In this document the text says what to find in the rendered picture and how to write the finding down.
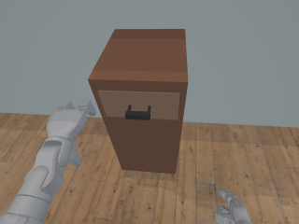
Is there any robot right hand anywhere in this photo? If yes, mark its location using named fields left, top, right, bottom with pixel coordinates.
left=215, top=189, right=251, bottom=224

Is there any cabinet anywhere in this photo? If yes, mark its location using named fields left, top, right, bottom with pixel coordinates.
left=88, top=29, right=189, bottom=175

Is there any drawer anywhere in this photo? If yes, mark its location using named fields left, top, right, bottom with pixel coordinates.
left=98, top=90, right=180, bottom=119

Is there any robot left hand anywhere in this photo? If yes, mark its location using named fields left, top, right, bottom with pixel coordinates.
left=46, top=99, right=96, bottom=167

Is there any handle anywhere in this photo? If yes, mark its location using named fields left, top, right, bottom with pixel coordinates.
left=124, top=105, right=151, bottom=120

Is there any robot left forearm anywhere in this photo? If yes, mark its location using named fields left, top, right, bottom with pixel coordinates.
left=0, top=136, right=74, bottom=224

